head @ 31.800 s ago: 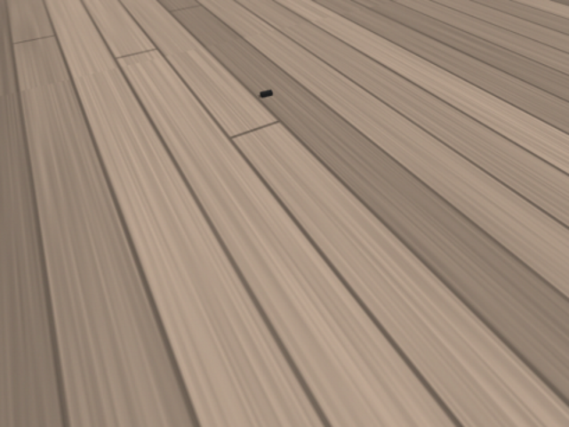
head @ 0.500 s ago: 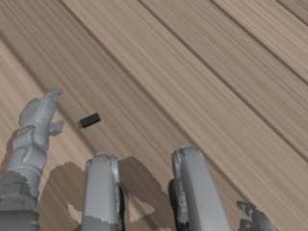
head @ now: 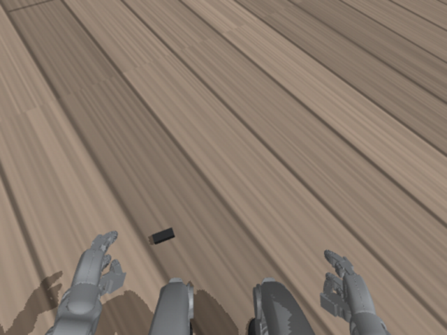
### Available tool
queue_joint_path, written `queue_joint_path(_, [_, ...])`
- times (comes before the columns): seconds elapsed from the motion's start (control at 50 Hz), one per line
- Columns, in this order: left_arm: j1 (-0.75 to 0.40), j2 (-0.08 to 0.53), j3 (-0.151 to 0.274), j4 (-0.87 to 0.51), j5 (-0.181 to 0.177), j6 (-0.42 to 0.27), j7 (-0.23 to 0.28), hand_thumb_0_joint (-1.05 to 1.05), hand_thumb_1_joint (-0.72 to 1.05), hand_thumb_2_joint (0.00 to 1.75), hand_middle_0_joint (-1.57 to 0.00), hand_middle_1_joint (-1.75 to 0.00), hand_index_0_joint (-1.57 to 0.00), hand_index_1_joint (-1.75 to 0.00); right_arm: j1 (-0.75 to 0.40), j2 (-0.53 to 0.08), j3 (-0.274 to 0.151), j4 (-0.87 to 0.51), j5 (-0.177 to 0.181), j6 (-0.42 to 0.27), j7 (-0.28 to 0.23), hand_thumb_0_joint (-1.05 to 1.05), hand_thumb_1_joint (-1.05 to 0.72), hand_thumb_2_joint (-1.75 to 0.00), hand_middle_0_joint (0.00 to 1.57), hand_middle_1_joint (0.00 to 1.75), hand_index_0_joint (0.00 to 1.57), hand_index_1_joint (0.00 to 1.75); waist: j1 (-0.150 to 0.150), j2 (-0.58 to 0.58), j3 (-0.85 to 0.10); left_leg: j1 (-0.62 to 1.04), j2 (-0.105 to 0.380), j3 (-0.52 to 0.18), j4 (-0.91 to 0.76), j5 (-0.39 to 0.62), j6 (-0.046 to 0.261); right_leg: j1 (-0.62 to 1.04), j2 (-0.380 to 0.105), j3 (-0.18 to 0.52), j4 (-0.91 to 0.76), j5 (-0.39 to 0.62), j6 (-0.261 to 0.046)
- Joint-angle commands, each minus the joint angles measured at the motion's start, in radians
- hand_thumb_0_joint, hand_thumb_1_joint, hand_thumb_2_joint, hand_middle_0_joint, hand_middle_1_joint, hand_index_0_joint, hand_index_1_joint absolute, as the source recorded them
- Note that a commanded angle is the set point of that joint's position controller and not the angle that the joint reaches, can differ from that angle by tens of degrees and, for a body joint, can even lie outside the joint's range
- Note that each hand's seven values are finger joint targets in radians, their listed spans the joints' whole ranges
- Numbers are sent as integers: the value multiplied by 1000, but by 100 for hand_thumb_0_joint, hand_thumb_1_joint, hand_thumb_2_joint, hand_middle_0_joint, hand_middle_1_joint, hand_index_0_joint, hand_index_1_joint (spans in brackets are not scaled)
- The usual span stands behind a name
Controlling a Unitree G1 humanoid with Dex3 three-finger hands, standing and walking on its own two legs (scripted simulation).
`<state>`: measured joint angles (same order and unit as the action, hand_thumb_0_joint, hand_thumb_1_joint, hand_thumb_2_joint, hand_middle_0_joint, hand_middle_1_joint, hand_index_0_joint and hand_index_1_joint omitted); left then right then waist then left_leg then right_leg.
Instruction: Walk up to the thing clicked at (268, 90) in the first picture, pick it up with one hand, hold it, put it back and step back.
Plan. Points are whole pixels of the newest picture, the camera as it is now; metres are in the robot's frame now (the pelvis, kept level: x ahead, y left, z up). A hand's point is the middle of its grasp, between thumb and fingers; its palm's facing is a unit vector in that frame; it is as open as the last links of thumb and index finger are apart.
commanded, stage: home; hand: left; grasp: from above
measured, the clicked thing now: (163, 235) +0.49 +0.20 -0.61
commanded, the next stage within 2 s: none
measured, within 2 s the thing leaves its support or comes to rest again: neither
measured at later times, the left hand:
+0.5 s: hand (96, 291) +0.21 +0.18 +0.05, palm faces +0.09 -0.98 -0.20, open 7.4 cm
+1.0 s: hand (96, 287) +0.21 +0.19 +0.05, palm faces +0.08 -0.98 -0.20, open 7.4 cm
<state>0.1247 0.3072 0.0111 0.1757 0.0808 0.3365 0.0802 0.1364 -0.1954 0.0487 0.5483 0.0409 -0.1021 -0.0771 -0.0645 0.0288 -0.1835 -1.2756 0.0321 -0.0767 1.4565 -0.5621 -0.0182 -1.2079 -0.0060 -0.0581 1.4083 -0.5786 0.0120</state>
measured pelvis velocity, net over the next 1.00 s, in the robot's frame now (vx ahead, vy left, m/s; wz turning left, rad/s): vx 0.06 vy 0.00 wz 0.03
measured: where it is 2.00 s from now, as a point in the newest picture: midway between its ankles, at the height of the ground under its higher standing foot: outside the picture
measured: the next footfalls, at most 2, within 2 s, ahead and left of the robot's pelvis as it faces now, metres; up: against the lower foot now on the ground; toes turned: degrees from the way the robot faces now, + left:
none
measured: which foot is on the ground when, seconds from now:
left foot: down 0.00-1.00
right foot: down 0.00-1.00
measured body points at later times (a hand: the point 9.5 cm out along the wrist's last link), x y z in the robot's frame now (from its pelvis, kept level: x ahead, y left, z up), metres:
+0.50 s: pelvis +0.05 +0.00 +0.10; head +0.07 +0.01 +0.55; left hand +0.20 +0.24 +0.07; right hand +0.22 -0.25 +0.04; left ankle +0.06 +0.12 -0.58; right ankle +0.05 -0.13 -0.58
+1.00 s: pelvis +0.06 +0.00 +0.10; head +0.08 +0.01 +0.55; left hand +0.21 +0.24 +0.06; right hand +0.22 -0.23 +0.03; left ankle +0.06 +0.12 -0.58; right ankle +0.05 -0.13 -0.58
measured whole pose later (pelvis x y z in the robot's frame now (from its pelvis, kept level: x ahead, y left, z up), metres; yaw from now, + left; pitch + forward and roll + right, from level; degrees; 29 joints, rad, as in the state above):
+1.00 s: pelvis +0.06 +0.00 +0.10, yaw +2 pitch +10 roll -3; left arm 0.51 0.22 0.03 -0.13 -0.05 0.44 0.03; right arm 0.29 -0.21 0.04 0.54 0.00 -0.23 -0.18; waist -0.04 0.04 -0.15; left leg -0.71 0.03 -0.06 1.01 -0.49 -0.01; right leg -0.63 -0.01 -0.05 0.95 -0.49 0.02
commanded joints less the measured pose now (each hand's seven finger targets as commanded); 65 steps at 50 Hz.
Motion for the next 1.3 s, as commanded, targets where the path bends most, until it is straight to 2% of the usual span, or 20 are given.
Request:
queue_joint_path(0.0, [20,90,85,-264,-69,12,18,0,90,90,-20,-30,-20,-30,43,-148,-63,-122,7,-63,-49,0,-90,-90,20,30,20,30,-14,60,-299,406,-19,4,-335,146,34,315,30,23,-338,178,-27])
queue_joint_path(0.02, [41,75,84,-280,-83,20,16,0,90,90,-20,-30,-20,-30,48,-147,-59,-127,7,-69,-58,0,-90,-90,20,30,20,30,-22,52,-294,430,-20,4,-353,169,33,344,30,21,-356,200,-26])
queue_joint_path(0.08, [131,54,105,-325,-123,41,13,0,90,90,-20,-30,-20,-30,69,-139,-54,-135,5,-87,-81,0,-90,-90,20,30,20,30,-10,47,-250,497,-23,14,-416,217,33,422,30,20,-428,242,-24])
queue_joint_path(0.14, [208,36,105,-392,-144,58,7,0,90,90,-20,-30,-20,-30,89,-132,-53,-152,1,-105,-100,0,-90,-90,20,30,20,30,-5,45,-213,556,-28,22,-474,260,33,496,29,12,-498,281,-20])
queue_joint_path(0.2, [302,20,103,-453,-156,73,-1,0,90,90,-20,-30,-20,-30,108,-128,-55,-169,-3,-120,-115,0,-90,-90,20,30,20,30,5,35,-181,613,-31,33,-517,314,33,555,31,8,-550,333,-17])
queue_joint_path(0.24, [338,8,94,-476,-152,79,-10,0,90,90,-20,-30,-20,-30,111,-125,-58,-166,-11,-130,-120,0,-90,-90,20,30,20,30,3,56,-147,641,-27,31,-547,329,30,561,35,-1,-567,342,-19])
queue_joint_path(0.32, [389,-1,81,-491,-143,84,-27,0,90,90,-20,-30,-20,-30,114,-128,-63,-178,-19,-146,-125,0,-90,-90,20,30,20,30,5,19,-94,662,-30,34,-583,321,32,582,37,-12,-603,324,-16])
queue_joint_path(0.44, [382,7,80,-500,-136,80,-50,0,90,90,-20,-30,-20,-30,101,-143,-71,-190,-25,-172,-125,0,-90,-90,20,30,20,30,13,3,-37,671,-33,42,-606,294,35,585,31,-21,-625,297,-8])
queue_joint_path(0.46, [371,2,73,-479,-135,80,-54,0,90,90,-20,-30,-20,-30,107,-146,-73,-184,-28,-175,-124,0,-90,-90,20,30,20,30,0,3,-40,682,-34,45,-603,300,35,581,32,-19,-624,305,-7])
queue_joint_path(0.62, [335,18,84,-512,-124,64,-58,0,90,90,-20,-30,-20,-30,87,-149,-70,-178,-36,-194,-115,0,-90,-90,20,30,20,30,20,55,-43,699,-29,28,-628,256,25,583,32,-23,-610,261,-12])
queue_joint_path(0.7, [353,17,83,-502,-124,61,-51,0,90,90,-20,-30,-20,-30,79,-143,-65,-182,-36,-190,-116,0,-90,-90,20,30,20,30,23,26,-47,678,-38,42,-613,246,31,600,26,-14,-629,260,-7])
queue_joint_path(0.78, [354,16,77,-507,-125,64,-50,0,90,90,-20,-30,-20,-30,82,-146,-65,-177,-35,-189,-117,0,-90,-90,20,30,20,30,18,10,-60,689,-36,46,-600,276,33,606,25,-10,-628,291,-4])
queue_joint_path(0.88, [375,15,79,-514,-127,59,-48,0,90,90,-20,-30,-20,-30,88,-148,-69,-172,-36,-186,-117,0,-90,-90,20,30,20,30,31,33,-98,715,-28,33,-601,357,25,624,33,-21,-594,347,-13])
queue_joint_path(0.98, [368,9,72,-488,-127,61,-48,0,90,90,-20,-30,-20,-30,90,-146,-68,-166,-38,-185,-117,0,-90,-90,20,30,20,30,19,20,-75,703,-27,32,-602,338,27,615,32,-20,-600,338,-11])
queue_joint_path(1.02, [367,21,83,-496,-128,62,-49,0,90,90,-20,-30,-20,-30,89,-148,-71,-167,-37,-182,-118,0,-90,-90,20,30,20,30,26,21,-74,707,-26,33,-600,353,26,618,30,-19,-602,347,-10])
queue_joint_path(1.06, [367,16,73,-495,-126,67,-52,0,90,90,-20,-30,-20,-30,94,-149,-71,-163,-36,-183,-116,0,-90,-90,20,30,20,30,26,38,-81,718,-22,26,-606,372,21,613,33,-22,-590,353,-15])
queue_joint_path(1.18, [361,18,83,-487,-127,73,-50,0,90,90,-20,-30,-20,-30,85,-147,-70,-170,-37,-180,-114,0,-90,-90,20,30,20,30,26,20,-58,693,-27,37,-605,316,28,612,29,-16,-613,317,-8])
queue_joint_path(1.24, [351,22,78,-491,-127,77,-54,0,90,90,-20,-30,-20,-30,80,-154,-70,-174,-34,-180,-112,0,-90,-90,20,30,20,30,27,38,-26,685,-23,27,-627,258,25,589,31,-20,-612,262,-12])
queue_joint_path(1.26, [362,22,84,-494,-124,75,-53,0,90,90,-20,-30,-20,-30,81,-151,-71,-174,-35,-180,-112,0,-90,-90,20,30,20,30,32,42,-49,692,-22,27,-627,266,23,594,33,-20,-609,264,-14])
queue_joint_path(1.28, [347,16,69,-496,-125,75,-54,0,90,90,-20,-30,-20,-30,78,-151,-70,-175,-35,-181,-112,0,-90,-90,20,30,20,30,27,37,-30,684,-22,28,-631,246,24,586,33,-22,-612,248,-12])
